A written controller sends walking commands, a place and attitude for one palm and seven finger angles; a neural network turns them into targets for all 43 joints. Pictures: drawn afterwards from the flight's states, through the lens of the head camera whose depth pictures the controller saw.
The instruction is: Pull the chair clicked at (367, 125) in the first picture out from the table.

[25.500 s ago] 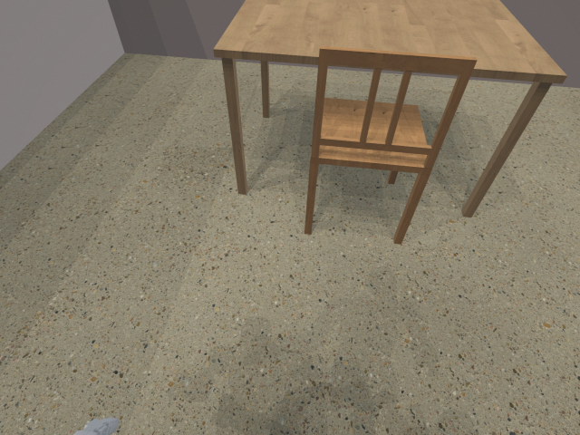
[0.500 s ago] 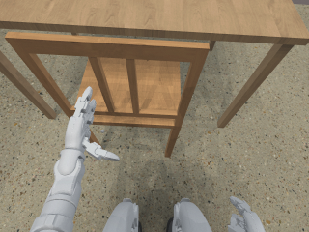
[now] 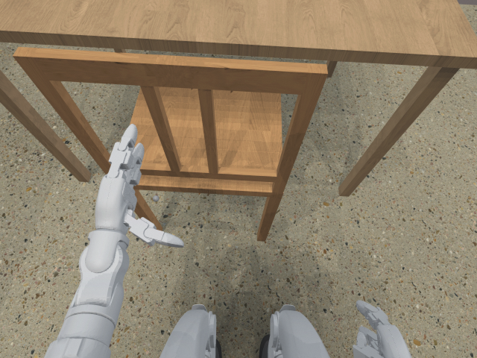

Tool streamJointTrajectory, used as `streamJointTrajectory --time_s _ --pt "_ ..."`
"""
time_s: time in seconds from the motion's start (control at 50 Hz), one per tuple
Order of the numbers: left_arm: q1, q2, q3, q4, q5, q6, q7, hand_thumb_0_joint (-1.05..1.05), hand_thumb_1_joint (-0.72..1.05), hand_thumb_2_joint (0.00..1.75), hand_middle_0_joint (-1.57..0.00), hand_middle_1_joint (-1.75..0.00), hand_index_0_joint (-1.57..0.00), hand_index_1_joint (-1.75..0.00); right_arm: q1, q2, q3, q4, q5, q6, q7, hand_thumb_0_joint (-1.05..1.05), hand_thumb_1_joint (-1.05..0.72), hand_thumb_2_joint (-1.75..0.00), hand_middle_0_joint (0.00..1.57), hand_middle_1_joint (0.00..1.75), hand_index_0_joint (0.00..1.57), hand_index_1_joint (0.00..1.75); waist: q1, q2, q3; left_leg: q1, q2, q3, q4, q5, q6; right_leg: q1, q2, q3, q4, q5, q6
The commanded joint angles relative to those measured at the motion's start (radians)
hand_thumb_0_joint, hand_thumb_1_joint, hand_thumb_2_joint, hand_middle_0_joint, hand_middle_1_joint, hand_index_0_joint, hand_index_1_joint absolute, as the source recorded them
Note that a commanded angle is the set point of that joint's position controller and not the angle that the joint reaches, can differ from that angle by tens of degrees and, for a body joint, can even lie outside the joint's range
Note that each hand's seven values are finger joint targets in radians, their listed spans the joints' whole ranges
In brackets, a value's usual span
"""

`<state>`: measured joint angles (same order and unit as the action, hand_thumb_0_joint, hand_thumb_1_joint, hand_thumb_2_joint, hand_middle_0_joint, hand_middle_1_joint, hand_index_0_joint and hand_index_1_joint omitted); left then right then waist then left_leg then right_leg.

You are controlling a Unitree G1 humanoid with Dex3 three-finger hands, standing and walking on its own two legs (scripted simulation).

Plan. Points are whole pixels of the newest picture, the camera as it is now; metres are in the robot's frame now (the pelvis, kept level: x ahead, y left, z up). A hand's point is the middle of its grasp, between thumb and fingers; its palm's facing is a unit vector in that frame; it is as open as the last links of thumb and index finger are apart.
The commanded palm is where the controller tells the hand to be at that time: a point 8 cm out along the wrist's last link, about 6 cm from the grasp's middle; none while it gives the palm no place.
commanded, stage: aim the fingers beside a spindle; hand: left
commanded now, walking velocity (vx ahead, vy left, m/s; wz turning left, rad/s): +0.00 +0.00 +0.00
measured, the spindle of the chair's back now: (164, 133) +0.51 +0.16 +0.00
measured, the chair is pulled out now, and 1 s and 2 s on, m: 0.00 0.00 0.00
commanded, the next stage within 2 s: push the fingers through the gap in 0.18 s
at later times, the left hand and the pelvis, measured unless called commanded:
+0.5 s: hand (162, 197) +0.37 +0.14 +0.01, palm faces -0.07 -1.00 -0.04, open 16.9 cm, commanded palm +0.36 +0.19 +0.02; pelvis +0.00 +0.00 +0.00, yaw +1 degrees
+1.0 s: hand (164, 161) +0.43 +0.14 +0.02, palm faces -0.03 -1.00 -0.04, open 16.9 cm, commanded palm +0.41 +0.19 +0.02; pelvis +0.00 +0.00 +0.00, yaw -1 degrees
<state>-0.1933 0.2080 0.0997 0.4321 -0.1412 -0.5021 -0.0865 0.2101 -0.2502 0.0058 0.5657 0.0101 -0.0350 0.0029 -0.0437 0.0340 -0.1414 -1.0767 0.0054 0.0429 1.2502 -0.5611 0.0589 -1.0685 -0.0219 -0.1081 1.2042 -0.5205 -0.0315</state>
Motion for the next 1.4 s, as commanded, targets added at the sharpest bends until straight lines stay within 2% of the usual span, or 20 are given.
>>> streamJointTrajectory --time_s 0.0,0.04,0.08,0.16,0.2,0.32,0.36,0.4,0.52,0.58,0.68,0.84,0.88,0.92,0.98,1.02,1.14,1.22,1.28,1.38 --pt "-0.198 0.022 -0.042 -0.049 -0.006 -0.012 -0.033 0.0 -0.5 0.3 -0.06 -0.08 -0.06 -0.08 0.044 -0.151 -0.052 -0.089 0.009 -0.035 -0.008 0.0 -0.9 -0.9 0.2 0.3 0.2 0.3 -0.054 -0.059 -0.32 0.233 0.009 -0.119 -0.177 0.293 -0.043 0.178 0.021 0.059 -0.153 0.229 0.004" --pt "-0.231 0.006 -0.057 0.003 -0.009 0.016 -0.051 0.0 -0.5 0.3 -0.06 -0.08 -0.06 -0.08 0.042 -0.158 -0.055 -0.089 0.013 -0.03 -0.01 0.0 -0.9 -0.9 0.2 0.3 0.2 0.3 -0.062 -0.07 -0.285 0.195 0.004 -0.113 -0.175 0.23 -0.039 0.151 0.018 0.06 -0.163 0.182 0.004" --pt "-0.255 0.031 -0.032 -0.02 -0.012 0.014 -0.051 0.0 -0.5 0.3 -0.06 -0.08 -0.06 -0.08 0.039 -0.16 -0.056 -0.102 0.015 -0.03 -0.012 0.0 -0.9 -0.9 0.2 0.3 0.2 0.3 -0.04 -0.037 -0.306 0.206 -0.001 -0.115 -0.179 0.235 -0.04 0.151 0.015 0.06 -0.153 0.172 -0.003" --pt "-0.269 0.166 0.097 -0.284 -0.026 -0.063 0.0 0.0 -0.5 0.3 -0.06 -0.08 -0.06 -0.08 0.038 -0.14 -0.059 -0.131 0.0 -0.039 -0.013 0.0 -0.9 -0.9 0.2 0.3 0.2 0.3 0.025 0.047 -0.548 0.332 -0.007 -0.101 -0.167 0.413 -0.05 0.295 0.013 0.088 -0.129 0.332 -0.004" --pt "-0.24 0.216 0.145 -0.332 -0.017 -0.09 0.033 0.0 -0.5 0.3 -0.06 -0.08 -0.06 -0.08 0.042 -0.129 -0.053 -0.131 -0.006 -0.037 -0.01 0.0 -0.9 -0.9 0.2 0.3 0.2 0.3 0.035 0.067 -0.561 0.347 -0.007 -0.105 -0.172 0.466 -0.056 0.325 0.018 0.089 -0.12 0.38 -0.004" --pt "-0.225 0.057 -0.009 -0.079 0.011 -0.036 -0.002 0.0 -0.5 0.3 -0.06 -0.08 -0.06 -0.08 0.042 -0.142 -0.049 -0.087 0.003 -0.03 -0.004 0.0 -0.9 -0.9 0.2 0.3 0.2 0.3 -0.056 -0.039 -0.32 0.214 0.004 -0.102 -0.166 0.296 -0.041 0.201 0.022 0.073 -0.151 0.255 0.006" --pt "-0.27 0.049 -0.022 -0.015 -0.003 0.002 -0.04 0.0 -0.5 0.3 -0.06 -0.08 -0.06 -0.08 0.048 -0.156 -0.051 -0.083 0.012 -0.028 -0.011 0.0 -0.9 -0.9 0.2 0.3 0.2 0.3 -0.066 -0.062 -0.285 0.181 0.0 -0.098 -0.174 0.225 -0.036 0.193 0.021 0.077 -0.177 0.197 0.005" --pt "-0.316 0.046 -0.028 -0.016 -0.016 0.017 -0.069 0.0 -0.5 0.3 -0.06 -0.08 -0.06 -0.08 0.049 -0.159 -0.053 -0.092 0.017 -0.03 -0.017 0.0 -0.9 -0.9 0.2 0.3 0.2 0.3 -0.059 -0.036 -0.309 0.207 -0.004 -0.101 -0.183 0.223 -0.035 0.197 0.019 0.077 -0.186 0.185 0.001" --pt "-0.471 0.186 0.109 -0.162 -0.031 -0.062 -0.026 0.0 -0.5 0.3 -0.06 -0.08 -0.06 -0.08 0.064 -0.143 -0.049 -0.075 0.0 -0.055 -0.032 0.0 -0.9 -0.9 0.2 0.3 0.2 0.3 -0.027 0.056 -0.504 0.315 -0.005 -0.108 -0.16 0.393 -0.046 0.259 0.018 0.088 -0.142 0.318 0.001" --pt "-0.428 0.188 0.131 -0.085 -0.012 -0.078 0.004 0.0 -0.5 0.3 -0.06 -0.08 -0.06 -0.08 0.072 -0.142 -0.05 -0.06 -0.009 -0.055 -0.022 0.0 -0.9 -0.9 0.2 0.3 0.2 0.3 -0.026 0.031 -0.486 0.288 -0.002 -0.108 -0.149 0.409 -0.048 0.244 0.022 0.08 -0.123 0.328 0.002" --pt "-0.405 0.135 0.086 0.13 0.012 -0.013 -0.022 0.0 -0.5 0.3 -0.06 -0.08 -0.06 -0.08 0.086 -0.155 -0.05 -0.062 0.0 -0.027 -0.005 0.0 -0.9 -0.9 0.2 0.3 0.2 0.3 -0.056 -0.026 -0.367 0.174 -0.006 -0.086 -0.162 0.289 -0.038 0.226 0.024 0.084 -0.153 0.262 0.004" --pt "-0.63 0.192 0.127 -0.009 -0.02 -0.07 -0.029 0.0 -0.5 0.3 -0.06 -0.08 -0.06 -0.08 0.12 -0.155 -0.056 -0.048 -0.004 -0.034 -0.018 0.0 -0.9 -0.9 0.2 0.3 0.2 0.3 -0.065 0.036 -0.542 0.317 0.002 -0.107 -0.145 0.417 -0.045 0.234 0.027 0.087 -0.14 0.338 0.007" --pt "-0.631 0.236 0.167 0.04 -0.01 -0.086 -0.015 0.0 -0.5 0.3 -0.06 -0.08 -0.06 -0.08 0.132 -0.161 -0.055 -0.029 -0.011 -0.036 -0.02 0.0 -0.9 -0.9 0.2 0.3 0.2 0.3 -0.068 0.019 -0.522 0.287 0.004 -0.11 -0.137 0.419 -0.045 0.228 0.03 0.084 -0.128 0.342 0.007" --pt "-0.646 0.177 0.122 0.133 0.007 -0.079 -0.013 0.0 -0.5 0.3 -0.06 -0.08 -0.06 -0.08 0.135 -0.154 -0.051 -0.012 -0.011 -0.032 -0.014 0.0 -0.9 -0.9 0.2 0.3 0.2 0.3 -0.089 0.01 -0.46 0.256 0.004 -0.11 -0.138 0.39 -0.045 0.186 0.029 0.077 -0.128 0.312 0.009" --pt "-0.632 0.208 0.155 0.251 0.025 -0.053 -0.016 0.0 -0.5 0.3 -0.06 -0.08 -0.06 -0.08 0.15 -0.168 -0.053 -0.011 -0.012 -0.018 -0.007 0.0 -0.9 -0.9 0.2 0.3 0.2 0.3 -0.08 0.014 -0.42 0.218 0.002 -0.107 -0.148 0.353 -0.044 0.163 0.031 0.072 -0.128 0.273 0.002" --pt "-0.676 0.177 0.127 0.273 0.03 -0.038 -0.026 0.0 -0.5 0.3 -0.06 -0.08 -0.06 -0.08 0.156 -0.167 -0.054 -0.014 -0.013 -0.008 -0.001 0.0 -0.9 -0.9 0.2 0.3 0.2 0.3 -0.088 0.034 -0.433 0.236 0.004 -0.109 -0.148 0.362 -0.046 0.145 0.03 0.07 -0.126 0.273 0.002" --pt "-0.757 0.243 0.187 0.193 0.009 -0.07 -0.02 0.0 -0.5 0.3 -0.06 -0.08 -0.06 -0.08 0.175 -0.167 -0.056 -0.026 -0.018 0.002 0.004 0.0 -0.9 -0.9 0.2 0.3 0.2 0.3 -0.078 0.052 -0.557 0.313 0.009 -0.116 -0.137 0.454 -0.052 0.19 0.036 0.076 -0.123 0.339 0.003" --pt "-0.792 0.238 0.176 0.201 0.032 -0.095 -0.001 0.0 -0.5 0.3 -0.06 -0.08 -0.06 -0.08 0.188 -0.165 -0.057 -0.011 -0.023 0.006 0.008 0.0 -0.9 -0.9 0.2 0.3 0.2 0.3 -0.092 0.064 -0.548 0.322 0.016 -0.126 -0.13 0.478 -0.056 0.157 0.036 0.072 -0.109 0.344 0.006" --pt "-0.823 0.242 0.182 0.325 0.052 -0.081 0.005 0.0 -0.5 0.3 -0.06 -0.08 -0.06 -0.08 0.203 -0.171 -0.054 0.008 -0.026 0.017 0.009 0.0 -0.9 -0.9 0.2 0.3 0.2 0.3 -0.114 0.041 -0.45 0.258 0.013 -0.122 -0.133 0.407 -0.048 0.12 0.038 0.067 -0.118 0.292 0.005" --pt "-0.87 0.243 0.183 0.357 0.054 -0.081 -0.003 0.0 -0.5 0.3 -0.06 -0.08 -0.06 -0.08 0.214 -0.177 -0.056 0.003 -0.029 0.034 0.014 0.0 -0.9 -0.9 0.2 0.3 0.2 0.3 -0.117 0.064 -0.492 0.297 0.016 -0.133 -0.13 0.427 -0.052 0.095 0.039 0.063 -0.113 0.289 0.002"
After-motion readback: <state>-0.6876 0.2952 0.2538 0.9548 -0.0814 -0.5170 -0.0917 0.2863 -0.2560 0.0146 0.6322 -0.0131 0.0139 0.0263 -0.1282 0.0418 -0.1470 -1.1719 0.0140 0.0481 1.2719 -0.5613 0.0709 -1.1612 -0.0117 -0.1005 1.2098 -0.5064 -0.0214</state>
